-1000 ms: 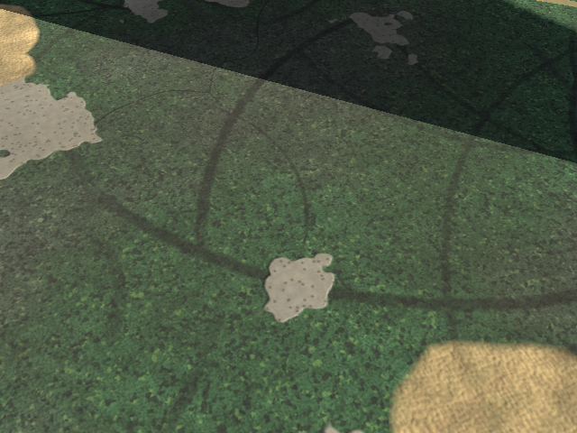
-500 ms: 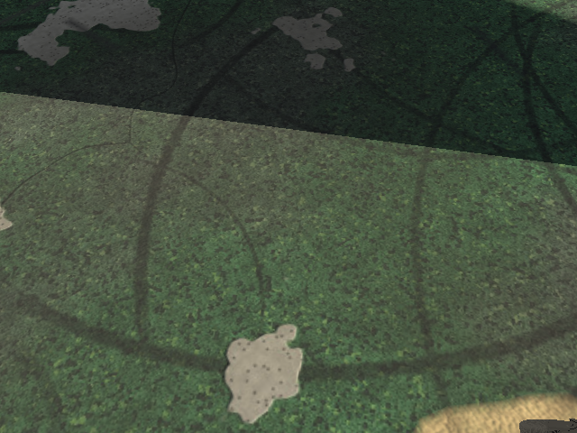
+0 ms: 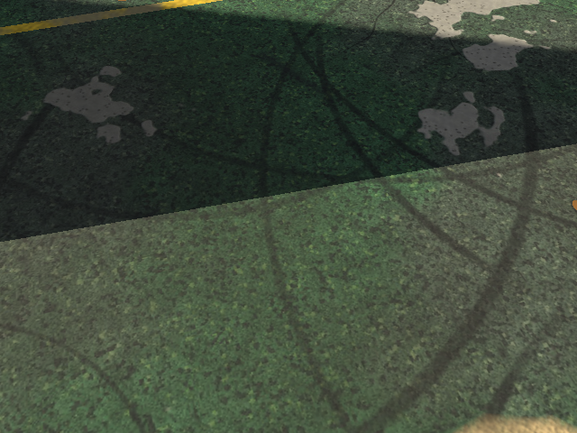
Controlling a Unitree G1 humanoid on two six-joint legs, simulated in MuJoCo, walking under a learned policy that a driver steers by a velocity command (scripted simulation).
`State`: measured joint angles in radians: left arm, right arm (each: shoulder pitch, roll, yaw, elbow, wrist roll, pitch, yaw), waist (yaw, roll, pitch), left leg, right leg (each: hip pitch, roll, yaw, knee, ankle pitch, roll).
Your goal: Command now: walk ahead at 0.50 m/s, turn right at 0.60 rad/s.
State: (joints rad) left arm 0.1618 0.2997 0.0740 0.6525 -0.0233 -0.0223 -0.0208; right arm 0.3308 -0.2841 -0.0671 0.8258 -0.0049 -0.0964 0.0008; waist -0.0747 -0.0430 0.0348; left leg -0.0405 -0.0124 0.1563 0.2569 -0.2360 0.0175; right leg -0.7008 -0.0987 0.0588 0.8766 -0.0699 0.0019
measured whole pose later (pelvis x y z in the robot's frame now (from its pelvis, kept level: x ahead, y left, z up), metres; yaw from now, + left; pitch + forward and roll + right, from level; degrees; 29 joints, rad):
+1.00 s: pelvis +0.26 -0.03 -0.01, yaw -9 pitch -1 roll +0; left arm 0.18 0.24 0.04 0.94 0.00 0.02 0.02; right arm 0.16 -0.23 -0.03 0.89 -0.01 -0.01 -0.02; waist 0.00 0.01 0.04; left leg -0.24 0.02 0.00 0.52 -0.26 -0.01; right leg -0.18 0.02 0.01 0.51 -0.31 -0.01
